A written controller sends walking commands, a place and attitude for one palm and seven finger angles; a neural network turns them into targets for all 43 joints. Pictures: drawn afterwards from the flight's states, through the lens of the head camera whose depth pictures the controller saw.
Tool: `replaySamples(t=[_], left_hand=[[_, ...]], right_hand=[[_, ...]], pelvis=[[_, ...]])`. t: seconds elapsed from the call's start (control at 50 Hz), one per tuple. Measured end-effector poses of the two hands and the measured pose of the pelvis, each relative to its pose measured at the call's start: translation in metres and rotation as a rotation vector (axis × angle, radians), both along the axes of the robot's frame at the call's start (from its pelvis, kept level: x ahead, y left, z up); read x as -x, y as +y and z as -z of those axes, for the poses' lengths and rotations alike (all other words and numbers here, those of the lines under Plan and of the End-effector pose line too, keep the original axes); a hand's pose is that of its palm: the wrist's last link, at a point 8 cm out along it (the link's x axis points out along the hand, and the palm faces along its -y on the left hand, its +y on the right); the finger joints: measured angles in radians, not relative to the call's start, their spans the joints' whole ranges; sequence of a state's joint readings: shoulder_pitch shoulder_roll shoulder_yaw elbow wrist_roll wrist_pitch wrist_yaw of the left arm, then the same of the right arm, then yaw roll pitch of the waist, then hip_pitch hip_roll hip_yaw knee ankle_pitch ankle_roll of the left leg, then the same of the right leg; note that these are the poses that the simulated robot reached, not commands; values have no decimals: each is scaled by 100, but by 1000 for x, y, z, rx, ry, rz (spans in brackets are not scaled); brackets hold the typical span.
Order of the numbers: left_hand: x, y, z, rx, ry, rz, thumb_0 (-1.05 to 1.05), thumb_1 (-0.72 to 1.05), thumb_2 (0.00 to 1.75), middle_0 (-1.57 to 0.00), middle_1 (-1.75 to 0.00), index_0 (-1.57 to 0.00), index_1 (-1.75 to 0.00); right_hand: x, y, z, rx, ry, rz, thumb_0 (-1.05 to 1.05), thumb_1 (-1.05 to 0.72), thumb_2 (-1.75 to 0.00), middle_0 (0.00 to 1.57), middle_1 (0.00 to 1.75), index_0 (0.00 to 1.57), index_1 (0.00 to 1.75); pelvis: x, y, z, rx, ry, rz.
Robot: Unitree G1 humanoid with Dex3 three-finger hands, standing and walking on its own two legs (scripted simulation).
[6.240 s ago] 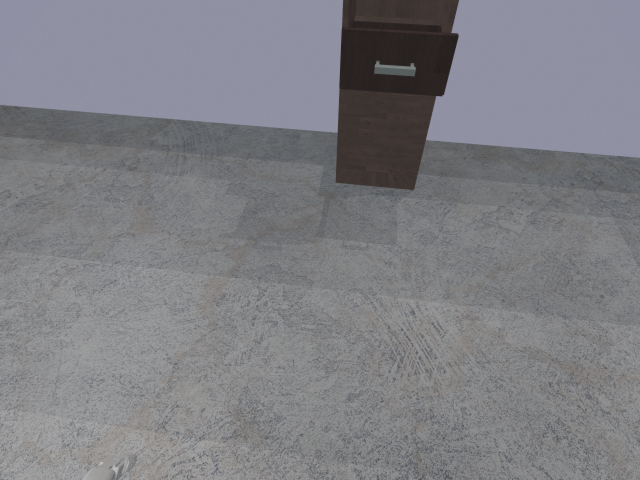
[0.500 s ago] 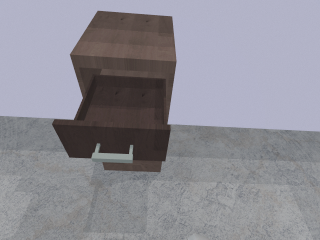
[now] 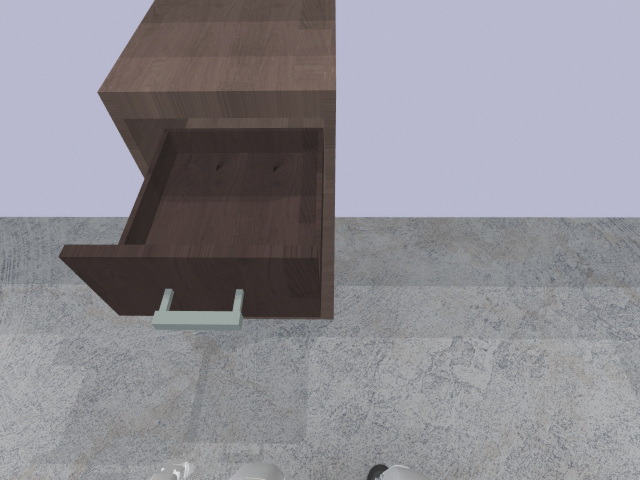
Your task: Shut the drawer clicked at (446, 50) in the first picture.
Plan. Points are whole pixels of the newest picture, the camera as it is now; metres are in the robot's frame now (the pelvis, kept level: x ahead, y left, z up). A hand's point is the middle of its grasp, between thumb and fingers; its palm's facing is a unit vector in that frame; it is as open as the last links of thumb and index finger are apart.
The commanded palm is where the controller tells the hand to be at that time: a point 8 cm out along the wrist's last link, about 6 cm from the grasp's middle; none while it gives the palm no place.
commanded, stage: come to a stop and stand still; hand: left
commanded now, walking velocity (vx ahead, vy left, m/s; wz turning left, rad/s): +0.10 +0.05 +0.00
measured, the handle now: (201, 308) +0.34 +0.20 -0.04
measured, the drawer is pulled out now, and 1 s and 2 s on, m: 0.29 0.29 0.29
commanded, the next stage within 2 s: look again from close up in 1.12 s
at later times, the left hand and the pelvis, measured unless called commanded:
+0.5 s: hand out of the picture -0.08 +0.22 -0.16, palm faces -0.01 -0.98 -0.20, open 7.4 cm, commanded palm none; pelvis -0.06 +0.03 +0.01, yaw -3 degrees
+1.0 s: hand out of the picture -0.07 +0.11 -0.17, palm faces +0.03 -0.99 -0.16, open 7.3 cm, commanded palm none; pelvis -0.06 -0.04 +0.01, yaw -2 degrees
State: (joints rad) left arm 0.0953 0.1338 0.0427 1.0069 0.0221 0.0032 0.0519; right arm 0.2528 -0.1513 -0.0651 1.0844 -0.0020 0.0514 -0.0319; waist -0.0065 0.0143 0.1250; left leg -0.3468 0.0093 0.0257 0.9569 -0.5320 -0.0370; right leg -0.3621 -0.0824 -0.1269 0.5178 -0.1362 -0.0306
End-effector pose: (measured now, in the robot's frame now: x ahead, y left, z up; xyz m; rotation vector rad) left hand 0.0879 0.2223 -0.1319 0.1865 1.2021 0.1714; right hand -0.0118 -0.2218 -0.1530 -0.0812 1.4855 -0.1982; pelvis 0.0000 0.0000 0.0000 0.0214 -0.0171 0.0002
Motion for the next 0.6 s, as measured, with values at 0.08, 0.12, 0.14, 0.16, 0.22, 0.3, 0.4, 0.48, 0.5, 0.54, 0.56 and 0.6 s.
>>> replaySamples(t=[0.08, 0.12, 0.14, 0.16, 0.22, 0.3, 0.4, 0.48, 0.5, 0.54, 0.56, 0.6], left_hand=[[32, 24, 4, -8, 25, -16, -1, 92, 90, -20, -30, -20, -30], [47, 38, 10, -5, 33, -24, -1, 91, 90, -20, -30, -20, -30], [55, 46, 14, -1, 38, -28, -1, 91, 90, -20, -30, -20, -30], [63, 52, 17, 4, 45, -32, 0, 91, 90, -20, -30, -20, -30], [86, 64, 14, 22, 79, -47, 0, 91, 90, -20, -30, -20, -30], [115, 71, 4, 41, 109, -69, 0, 91, 90, -20, -30, -20, -30], [155, 69, 3, 42, 214, -66, 0, 91, 90, -20, -30, -20, -30], [172, 56, 1, 39, 300, -38, 0, 91, 90, -19, -30, -19, -30], [172, 51, 0, 38, 309, -29, 0, 91, 90, -19, -30, -19, -30], [167, 39, -1, 35, 308, -13, 0, 91, 90, -19, -30, -19, -30], [164, 33, -1, 32, 298, -7, 0, 91, 90, -19, -30, -19, -30], [155, 19, 0, 22, 262, 2, 0, 91, 90, -19, -30, -20, -30]], right_hand=[[-27, -6, -6, 53, -138, -42, 1, -91, -90, 19, 30, 20, 30], [-33, -3, -11, 77, -202, -57, 0, -91, -90, 19, 30, 20, 29], [-33, 0, -12, 90, -231, -63, 0, -91, -90, 19, 30, 20, 29], [-30, 4, -15, 100, -250, -65, 0, -91, -90, 19, 30, 20, 29], [-13, 21, -26, 102, -260, -64, 0, -91, -90, 19, 30, 20, 29], [13, 40, -35, 76, -210, -68, 0, -91, -90, 19, 30, 20, 30], [42, 51, -34, 50, -156, -28, 1, -91, -90, 20, 30, 20, 30], [70, 48, -28, 34, -100, 19, 1, -91, -90, 20, 30, 20, 30], [77, 46, -26, 28, -82, 28, 1, -91, -90, 20, 30, 20, 30], [92, 41, -21, 12, -41, 45, 1, -91, -90, 20, 30, 20, 30], [99, 37, -18, 3, -21, 52, 1, -91, -90, 20, 30, 20, 30], [111, 28, -9, -18, 18, 64, 1, -91, -90, 20, 30, 20, 30]], pelvis=[[19, 14, 3, 6, -3, 6], [27, 23, 6, 12, -6, 13], [31, 29, 9, 19, -8, 16], [35, 33, 10, 17, -14, 20], [41, 43, 1, 24, -24, 27], [45, 48, -13, 41, -8, 15], [50, 45, -16, 21, 13, 36], [55, 36, -14, 4, 22, 52], [56, 33, -14, 2, 23, 54], [59, 25, -12, -2, 25, 55], [60, 21, -11, -5, 26, 54], [60, 10, -6, -18, 26, 52]])
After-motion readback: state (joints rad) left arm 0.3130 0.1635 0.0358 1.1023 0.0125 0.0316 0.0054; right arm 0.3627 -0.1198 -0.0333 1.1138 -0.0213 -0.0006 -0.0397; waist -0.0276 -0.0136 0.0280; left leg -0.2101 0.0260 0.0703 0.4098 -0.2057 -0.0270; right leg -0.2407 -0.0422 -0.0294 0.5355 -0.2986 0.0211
